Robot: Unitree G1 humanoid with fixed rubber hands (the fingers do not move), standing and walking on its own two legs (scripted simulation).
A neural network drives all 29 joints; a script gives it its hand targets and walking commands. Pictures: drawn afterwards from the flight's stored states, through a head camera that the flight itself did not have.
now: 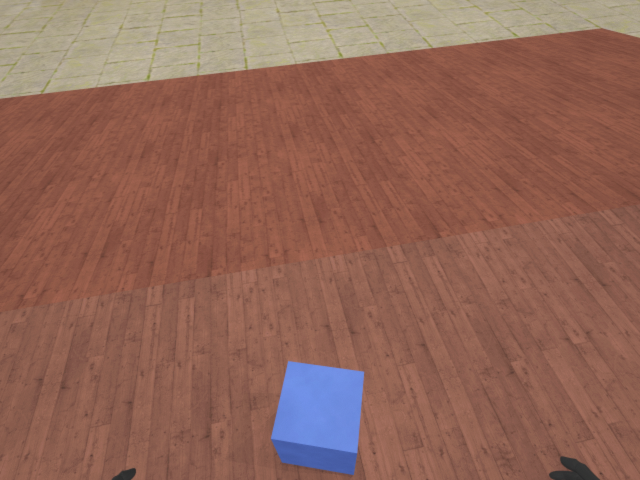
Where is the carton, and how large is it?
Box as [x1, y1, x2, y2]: [271, 361, 363, 474]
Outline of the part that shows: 288,361 271,439 281,461 353,474 357,450 363,372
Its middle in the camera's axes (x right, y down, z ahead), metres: +0.00 +0.49 +1.07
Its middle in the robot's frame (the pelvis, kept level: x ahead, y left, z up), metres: +0.40 +0.05 -0.66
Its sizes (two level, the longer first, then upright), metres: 0.210 0.200 0.250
